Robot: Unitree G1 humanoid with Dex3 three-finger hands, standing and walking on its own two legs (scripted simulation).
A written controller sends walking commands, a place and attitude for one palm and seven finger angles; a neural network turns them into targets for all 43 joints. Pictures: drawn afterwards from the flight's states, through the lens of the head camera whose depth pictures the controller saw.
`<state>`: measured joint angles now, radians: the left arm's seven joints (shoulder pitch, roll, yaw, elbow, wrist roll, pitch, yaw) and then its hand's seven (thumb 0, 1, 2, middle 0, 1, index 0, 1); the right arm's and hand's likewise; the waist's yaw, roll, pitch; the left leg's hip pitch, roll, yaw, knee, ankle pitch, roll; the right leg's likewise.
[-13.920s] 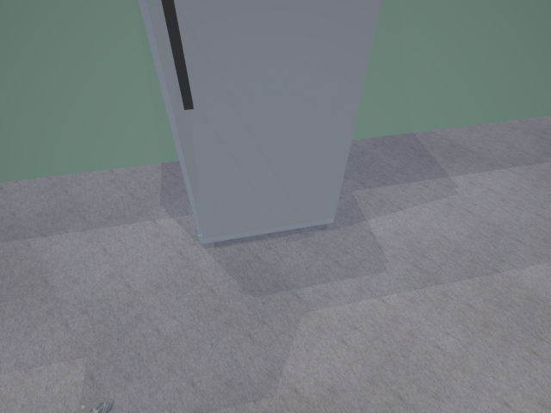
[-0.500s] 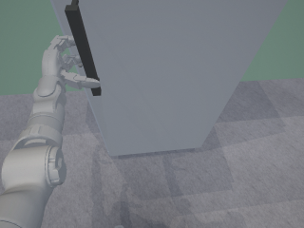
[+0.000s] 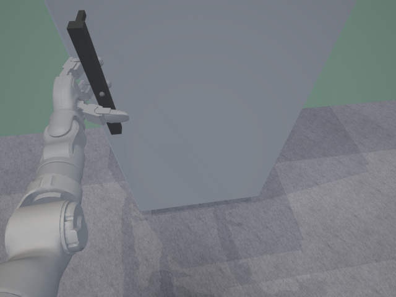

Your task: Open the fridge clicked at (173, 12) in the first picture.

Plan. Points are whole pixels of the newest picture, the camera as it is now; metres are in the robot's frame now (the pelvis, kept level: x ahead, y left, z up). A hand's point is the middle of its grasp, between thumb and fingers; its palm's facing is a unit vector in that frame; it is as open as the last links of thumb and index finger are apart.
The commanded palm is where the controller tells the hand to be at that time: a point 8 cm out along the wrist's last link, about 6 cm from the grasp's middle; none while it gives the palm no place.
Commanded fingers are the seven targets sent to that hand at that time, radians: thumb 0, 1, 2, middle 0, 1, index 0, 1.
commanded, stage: slide the fingers in behind the handle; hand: left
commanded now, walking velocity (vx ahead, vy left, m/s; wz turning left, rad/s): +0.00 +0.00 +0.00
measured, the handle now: (101, 81) +0.54 +0.19 +0.14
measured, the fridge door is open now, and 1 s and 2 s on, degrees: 0 0 0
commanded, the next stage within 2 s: grip the handle and tug to test in 0.66 s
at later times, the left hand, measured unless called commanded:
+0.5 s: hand (108, 95) +0.48 +0.16 +0.15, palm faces +0.10 -0.99 +0.02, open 14.0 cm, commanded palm +0.45 +0.21 +0.14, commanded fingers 0.00 -0.50 0.30 -0.30 -1.20 -0.30 -1.20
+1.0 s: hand (109, 94) +0.48 +0.16 +0.15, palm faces +0.10 -0.99 +0.01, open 12.7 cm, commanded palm +0.45 +0.20 +0.14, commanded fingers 0.00 0.11 0.56 -0.37 -1.29 -0.37 -1.29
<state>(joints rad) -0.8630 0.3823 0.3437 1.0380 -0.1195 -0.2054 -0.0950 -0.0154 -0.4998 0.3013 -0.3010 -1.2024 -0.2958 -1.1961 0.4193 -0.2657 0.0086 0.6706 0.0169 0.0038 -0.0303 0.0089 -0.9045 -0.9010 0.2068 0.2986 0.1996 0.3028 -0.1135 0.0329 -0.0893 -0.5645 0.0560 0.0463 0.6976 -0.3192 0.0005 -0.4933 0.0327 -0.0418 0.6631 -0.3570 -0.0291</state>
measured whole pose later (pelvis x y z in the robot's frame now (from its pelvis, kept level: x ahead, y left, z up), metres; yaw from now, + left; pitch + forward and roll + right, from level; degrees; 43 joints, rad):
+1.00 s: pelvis +0.00 +0.01 +0.00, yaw +0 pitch +11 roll -1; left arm -0.90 0.34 0.30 1.07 -0.11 -0.23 -0.03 -0.01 -0.29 0.39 -0.31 -1.23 -0.31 -1.23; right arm 0.40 -0.26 0.01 0.69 0.01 -0.01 -0.02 0.01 -0.90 -0.90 0.21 0.30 0.20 0.30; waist -0.11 0.03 -0.08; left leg -0.57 0.05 0.05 0.70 -0.32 0.01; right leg -0.50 0.02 -0.04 0.67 -0.36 -0.02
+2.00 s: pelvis +0.00 +0.00 +0.00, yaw -1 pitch +10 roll -1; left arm -0.83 0.33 0.30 0.98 -0.13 -0.18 -0.04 0.00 0.69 0.79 -0.34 -1.40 -0.36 -1.37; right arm 0.39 -0.26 0.01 0.66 0.02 0.01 -0.02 0.01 -0.90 -0.90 0.21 0.30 0.20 0.30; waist -0.10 0.03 -0.09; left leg -0.53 0.05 0.06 0.68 -0.32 0.01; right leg -0.47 0.03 -0.03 0.65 -0.35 -0.02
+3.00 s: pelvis +0.10 +0.01 +0.02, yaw -8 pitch +6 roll +0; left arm 0.19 0.21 0.11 -0.23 -0.13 -0.01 0.01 -0.03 0.62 0.74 -0.30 -1.36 -0.25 -1.33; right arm 0.21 -0.24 0.02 0.55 0.01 0.02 -0.04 0.01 -0.90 -0.90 0.21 0.30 0.20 0.30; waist 0.02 0.05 -0.09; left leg -0.22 0.02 0.04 0.56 -0.33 0.01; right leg -0.19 -0.01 -0.07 0.50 -0.33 -0.01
